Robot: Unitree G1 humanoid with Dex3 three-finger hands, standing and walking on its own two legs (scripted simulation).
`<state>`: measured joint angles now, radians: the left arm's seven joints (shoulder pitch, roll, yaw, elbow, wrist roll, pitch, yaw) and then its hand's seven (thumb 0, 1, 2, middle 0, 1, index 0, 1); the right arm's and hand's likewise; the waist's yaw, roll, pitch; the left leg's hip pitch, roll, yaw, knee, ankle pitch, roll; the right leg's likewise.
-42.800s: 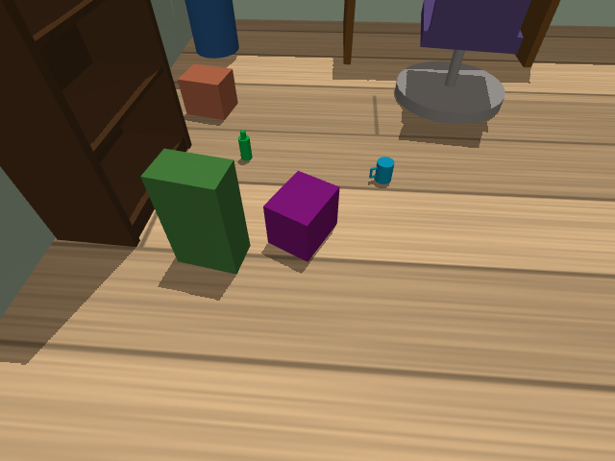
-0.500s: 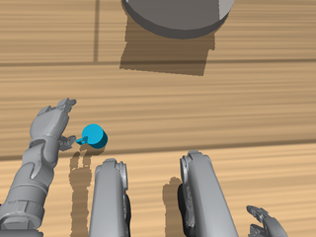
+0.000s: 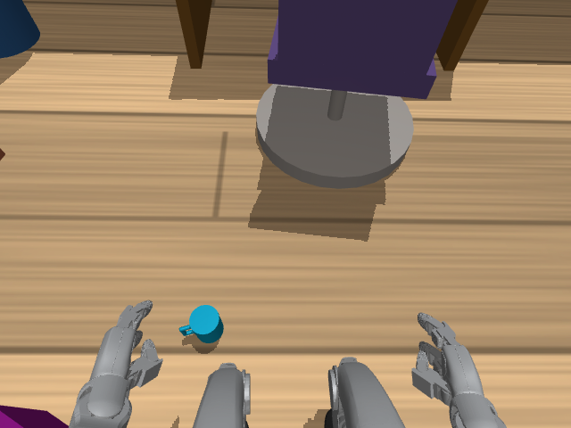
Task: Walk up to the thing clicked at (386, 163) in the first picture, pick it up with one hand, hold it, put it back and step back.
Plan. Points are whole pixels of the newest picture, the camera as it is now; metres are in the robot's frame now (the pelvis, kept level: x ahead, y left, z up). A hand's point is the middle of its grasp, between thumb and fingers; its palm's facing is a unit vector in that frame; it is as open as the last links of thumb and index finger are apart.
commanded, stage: home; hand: left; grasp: from above
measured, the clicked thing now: (201, 326) +0.42 +0.23 -0.58
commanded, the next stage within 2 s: none
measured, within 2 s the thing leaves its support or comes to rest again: neither
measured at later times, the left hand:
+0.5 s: hand (122, 379) +0.20 +0.19 +0.04, palm faces +0.08 -0.98 -0.20, open 7.4 cm
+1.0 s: hand (124, 374) +0.20 +0.19 +0.04, palm faces +0.07 -0.98 -0.21, open 7.4 cm
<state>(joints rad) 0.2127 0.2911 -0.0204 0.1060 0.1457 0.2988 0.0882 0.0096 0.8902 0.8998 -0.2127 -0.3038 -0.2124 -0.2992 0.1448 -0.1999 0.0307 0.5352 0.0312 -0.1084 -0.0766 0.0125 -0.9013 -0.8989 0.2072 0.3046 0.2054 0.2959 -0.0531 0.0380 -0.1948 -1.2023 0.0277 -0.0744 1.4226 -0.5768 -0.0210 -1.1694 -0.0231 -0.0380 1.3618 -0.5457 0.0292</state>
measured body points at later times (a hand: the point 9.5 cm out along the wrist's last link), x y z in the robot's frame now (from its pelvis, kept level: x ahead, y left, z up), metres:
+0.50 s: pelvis +0.04 +0.00 +0.08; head +0.05 +0.01 +0.53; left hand +0.19 +0.24 +0.06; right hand +0.21 -0.24 +0.03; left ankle +0.05 +0.13 -0.59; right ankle +0.06 -0.14 -0.59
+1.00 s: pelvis +0.04 +0.00 +0.08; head +0.06 +0.01 +0.53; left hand +0.20 +0.24 +0.06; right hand +0.20 -0.23 +0.02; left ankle +0.05 +0.13 -0.59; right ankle +0.06 -0.14 -0.59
